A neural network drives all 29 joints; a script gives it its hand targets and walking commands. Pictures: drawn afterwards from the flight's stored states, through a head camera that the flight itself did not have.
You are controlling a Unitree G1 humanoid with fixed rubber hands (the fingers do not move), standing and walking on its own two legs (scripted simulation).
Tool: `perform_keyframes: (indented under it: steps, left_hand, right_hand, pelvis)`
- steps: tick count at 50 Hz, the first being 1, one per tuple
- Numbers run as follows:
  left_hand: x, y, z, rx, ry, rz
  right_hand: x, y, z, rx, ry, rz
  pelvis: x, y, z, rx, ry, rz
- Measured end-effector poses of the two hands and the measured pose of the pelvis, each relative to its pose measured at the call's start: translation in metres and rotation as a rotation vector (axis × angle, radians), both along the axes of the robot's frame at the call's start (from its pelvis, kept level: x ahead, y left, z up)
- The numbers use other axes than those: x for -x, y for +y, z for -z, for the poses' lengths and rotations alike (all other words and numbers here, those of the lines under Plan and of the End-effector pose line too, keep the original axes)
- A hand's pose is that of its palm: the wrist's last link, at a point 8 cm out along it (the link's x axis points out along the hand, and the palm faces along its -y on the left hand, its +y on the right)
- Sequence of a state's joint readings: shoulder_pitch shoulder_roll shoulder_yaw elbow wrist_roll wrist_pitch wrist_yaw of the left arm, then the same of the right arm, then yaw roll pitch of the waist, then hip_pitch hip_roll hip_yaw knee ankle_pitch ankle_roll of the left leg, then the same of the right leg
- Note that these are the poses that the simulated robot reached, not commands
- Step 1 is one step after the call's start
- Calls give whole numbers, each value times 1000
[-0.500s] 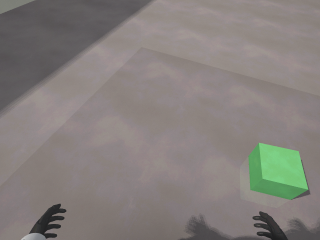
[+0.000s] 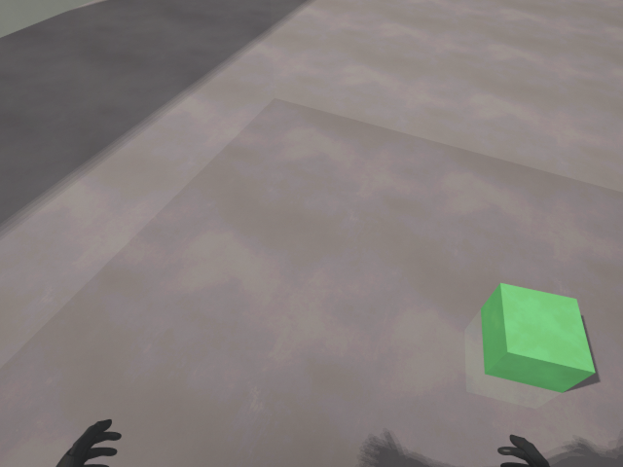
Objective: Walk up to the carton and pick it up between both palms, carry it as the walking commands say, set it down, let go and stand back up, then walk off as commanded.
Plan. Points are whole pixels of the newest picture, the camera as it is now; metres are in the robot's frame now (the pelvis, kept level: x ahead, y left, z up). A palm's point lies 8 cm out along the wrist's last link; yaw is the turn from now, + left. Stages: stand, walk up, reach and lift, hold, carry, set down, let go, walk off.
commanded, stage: stand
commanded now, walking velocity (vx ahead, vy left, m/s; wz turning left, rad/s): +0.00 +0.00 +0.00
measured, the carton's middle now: (530, 336) +0.64 -0.75 -0.69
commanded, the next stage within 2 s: walk up in 1.48 s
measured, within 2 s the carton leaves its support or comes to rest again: neither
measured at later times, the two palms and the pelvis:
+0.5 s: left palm out of the picture +0.10 +0.31 -0.10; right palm out of the picture +0.10 -0.31 -0.10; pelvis +0.00 +0.00 +0.00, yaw +0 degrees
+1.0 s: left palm out of the picture +0.11 +0.31 -0.10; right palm out of the picture +0.11 -0.31 -0.10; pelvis +0.01 +0.00 +0.00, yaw +0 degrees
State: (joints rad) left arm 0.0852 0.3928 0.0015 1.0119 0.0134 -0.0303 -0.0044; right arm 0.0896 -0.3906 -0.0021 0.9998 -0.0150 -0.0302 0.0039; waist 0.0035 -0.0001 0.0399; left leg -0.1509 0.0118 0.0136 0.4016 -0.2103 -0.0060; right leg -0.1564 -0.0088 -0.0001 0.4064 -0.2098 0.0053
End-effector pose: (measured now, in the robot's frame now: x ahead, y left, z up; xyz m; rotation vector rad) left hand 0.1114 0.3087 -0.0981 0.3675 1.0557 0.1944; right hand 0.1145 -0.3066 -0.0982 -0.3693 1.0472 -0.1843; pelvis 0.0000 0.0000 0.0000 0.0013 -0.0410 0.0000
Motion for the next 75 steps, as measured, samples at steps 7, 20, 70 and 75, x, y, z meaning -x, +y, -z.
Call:
perform_keyframes:
  steps: [7, 20, 70, 75]
  left_hand:
    - [7, 2, 1, -2, 25, -10]
    - [11, 3, 2, -5, 49, -20]
    - [1, 5, 0, -12, 60, -30]
    - [1, 6, 0, -12, 61, -31]
  right_hand:
    - [7, -2, 1, 3, 26, 12]
    - [12, -4, 2, 6, 51, 24]
    - [2, -7, 1, 12, 64, 36]
    - [2, -7, 1, 12, 65, 37]
  pelvis:
    - [1, 0, -1, 0, 0, 1]
    - [-1, 0, -3, 1, 2, 0]
    - [-12, 0, -4, 1, 7, 0]
    - [-13, 0, -4, 1, 7, 1]
